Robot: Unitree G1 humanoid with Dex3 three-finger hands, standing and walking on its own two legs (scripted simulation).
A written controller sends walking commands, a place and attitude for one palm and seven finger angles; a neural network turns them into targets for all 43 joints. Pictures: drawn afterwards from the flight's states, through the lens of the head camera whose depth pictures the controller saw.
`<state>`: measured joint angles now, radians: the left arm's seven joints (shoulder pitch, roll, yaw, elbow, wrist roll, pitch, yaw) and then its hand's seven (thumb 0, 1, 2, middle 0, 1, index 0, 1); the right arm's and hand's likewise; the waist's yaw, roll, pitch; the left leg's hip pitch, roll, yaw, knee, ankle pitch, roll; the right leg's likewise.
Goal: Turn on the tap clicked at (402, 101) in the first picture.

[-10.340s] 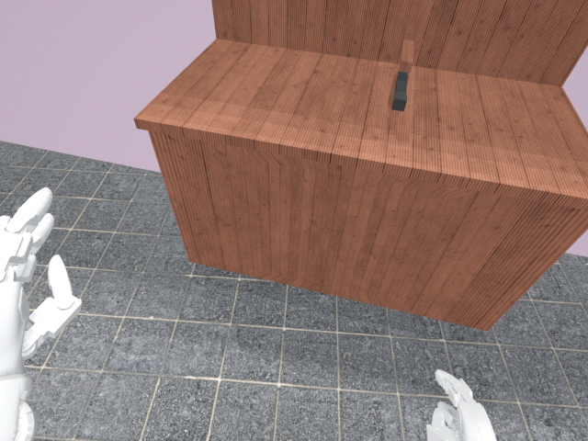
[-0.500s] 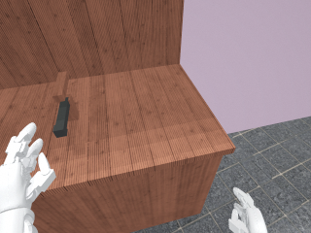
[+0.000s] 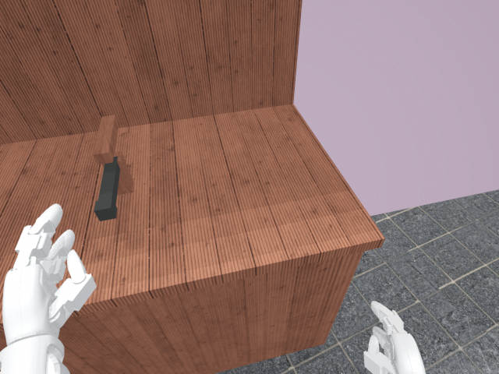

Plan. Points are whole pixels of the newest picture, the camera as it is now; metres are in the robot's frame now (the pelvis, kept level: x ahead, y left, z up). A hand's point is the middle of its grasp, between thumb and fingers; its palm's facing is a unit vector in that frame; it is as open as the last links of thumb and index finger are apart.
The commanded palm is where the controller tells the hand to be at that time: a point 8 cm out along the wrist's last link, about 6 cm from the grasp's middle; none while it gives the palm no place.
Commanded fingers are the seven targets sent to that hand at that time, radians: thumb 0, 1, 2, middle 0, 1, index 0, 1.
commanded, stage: turn the palm inward beside the body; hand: left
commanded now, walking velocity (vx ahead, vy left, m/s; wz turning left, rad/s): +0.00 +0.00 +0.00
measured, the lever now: (106, 209) +0.34 +0.31 +0.08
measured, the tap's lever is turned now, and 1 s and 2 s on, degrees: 0 0 0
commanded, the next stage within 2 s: reach beside the lever's end, fingers flat in 0.26 s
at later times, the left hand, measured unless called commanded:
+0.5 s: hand (96, 281) +0.19 +0.22 +0.14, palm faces +0.52 -0.85 -0.13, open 7.4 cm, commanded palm +0.14 +0.27 +0.14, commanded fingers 0.00 0.90 0.90 -0.20 -0.30 -0.20 -0.30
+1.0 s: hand (86, 263) +0.22 +0.26 +0.12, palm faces +0.55 -0.83 -0.13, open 7.5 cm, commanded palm +0.17 +0.30 +0.12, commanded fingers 0.00 0.90 0.90 -0.19 -0.27 -0.19 -0.27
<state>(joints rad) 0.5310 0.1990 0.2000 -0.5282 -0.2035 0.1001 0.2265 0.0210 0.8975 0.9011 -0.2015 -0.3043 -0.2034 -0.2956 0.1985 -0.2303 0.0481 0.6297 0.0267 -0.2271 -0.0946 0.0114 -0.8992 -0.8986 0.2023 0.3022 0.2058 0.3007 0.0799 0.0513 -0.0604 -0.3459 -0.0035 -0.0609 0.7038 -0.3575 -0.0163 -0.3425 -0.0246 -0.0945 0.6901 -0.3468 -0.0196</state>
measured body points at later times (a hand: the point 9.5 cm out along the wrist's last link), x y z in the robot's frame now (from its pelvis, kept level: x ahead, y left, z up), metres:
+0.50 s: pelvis +0.00 -0.01 +0.00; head -0.02 -0.04 +0.45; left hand +0.15 +0.27 +0.15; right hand +0.20 -0.23 -0.07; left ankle +0.01 +0.13 -0.72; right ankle +0.01 -0.11 -0.72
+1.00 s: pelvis +0.01 -0.01 +0.00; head +0.00 -0.03 +0.45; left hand +0.18 +0.30 +0.13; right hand +0.19 -0.24 -0.08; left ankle +0.01 +0.13 -0.72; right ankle +0.01 -0.11 -0.72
